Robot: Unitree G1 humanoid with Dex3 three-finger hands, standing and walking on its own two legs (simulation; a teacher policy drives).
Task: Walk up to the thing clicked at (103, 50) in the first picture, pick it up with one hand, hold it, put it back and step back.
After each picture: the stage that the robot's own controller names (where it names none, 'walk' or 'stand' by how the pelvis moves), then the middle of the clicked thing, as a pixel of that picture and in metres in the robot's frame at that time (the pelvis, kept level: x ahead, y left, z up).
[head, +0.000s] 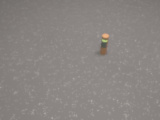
stand; (104, 44) +1.31 -0.17 -0.65
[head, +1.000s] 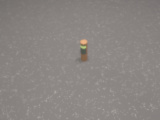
walk; (84, 51) +1.19 +0.11 -0.64
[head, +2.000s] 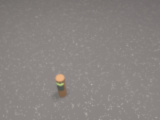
walk; (61, 86) +0.72 +0.24 -0.63
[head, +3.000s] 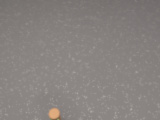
stand; (56, 119) +0.41 +0.20 -0.63
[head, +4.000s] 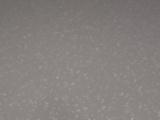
stand; out of the picture +0.37 +0.21 -0.66
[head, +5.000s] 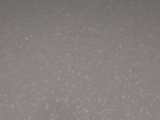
stand; out of the picture +0.36 +0.21 -0.66
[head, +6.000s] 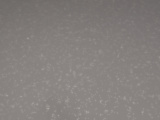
stand; out of the picture +0.35 +0.20 -0.66
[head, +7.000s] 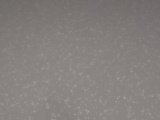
stand; out of the picture +0.35 +0.20 -0.66
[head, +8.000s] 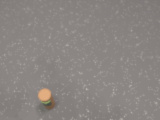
go down; (47, 100) +0.39 +0.22 -0.52
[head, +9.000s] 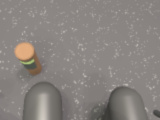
go down; (30, 61) +0.44 +0.26 -0.27
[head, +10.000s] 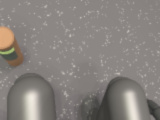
close in; (9, 50) +0.42 +0.28 -0.21
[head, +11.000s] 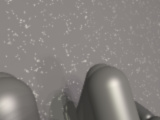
close; out of the picture +0.40 +0.31 -0.15
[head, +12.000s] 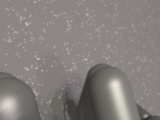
lift; out of the picture +0.39 +0.32 -0.15
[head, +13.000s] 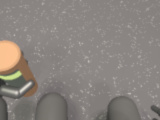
lift; (18, 75) +0.33 +0.22 +0.00
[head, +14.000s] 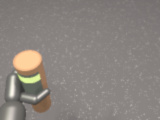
hold; (36, 86) +0.32 +0.18 +0.02
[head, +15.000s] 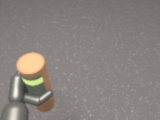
hold; (39, 86) +0.32 +0.17 +0.03
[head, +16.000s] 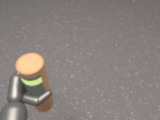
hold; (38, 87) +0.32 +0.17 +0.03
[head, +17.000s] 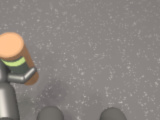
crouch; (21, 64) +0.40 +0.21 -0.03
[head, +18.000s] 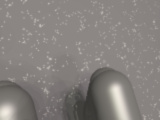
lower; out of the picture +0.43 +0.31 -0.13
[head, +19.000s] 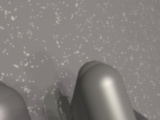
lower; out of the picture +0.42 +0.34 -0.16
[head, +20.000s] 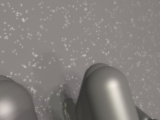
lower; out of the picture +0.40 +0.33 -0.15
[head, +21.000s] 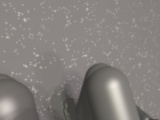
lower; out of the picture +0.39 +0.33 -0.16
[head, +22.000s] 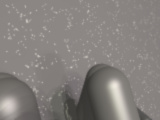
rest; out of the picture +0.39 +0.32 -0.16
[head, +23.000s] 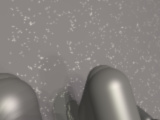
open; out of the picture +0.38 +0.32 -0.16
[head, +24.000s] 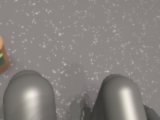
stand; out of the picture +0.39 +0.30 -0.18
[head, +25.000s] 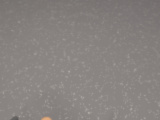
stand; out of the picture +0.36 +0.21 -0.57
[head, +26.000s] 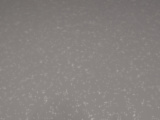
stand; out of the picture +0.37 +0.23 -0.60
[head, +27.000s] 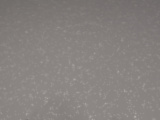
stand; out of the picture +0.36 +0.22 -0.60
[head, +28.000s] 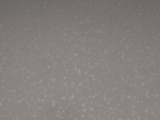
stand; out of the picture +0.38 +0.20 -0.65
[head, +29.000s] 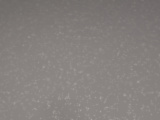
stand; out of the picture +0.35 +0.21 -0.66
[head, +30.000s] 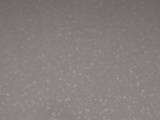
stand; out of the picture +0.35 +0.21 -0.66
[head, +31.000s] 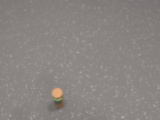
walk; (58, 99) +0.48 +0.17 -0.64
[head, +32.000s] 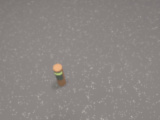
walk; (60, 75) +0.72 +0.27 -0.63
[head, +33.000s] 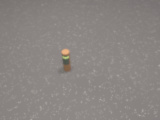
stand; (66, 60) +0.99 +0.22 -0.63
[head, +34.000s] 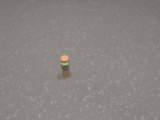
stand; (65, 67) +0.95 +0.20 -0.66
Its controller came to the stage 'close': yes
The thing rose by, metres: 0.68
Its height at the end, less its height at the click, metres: +0.00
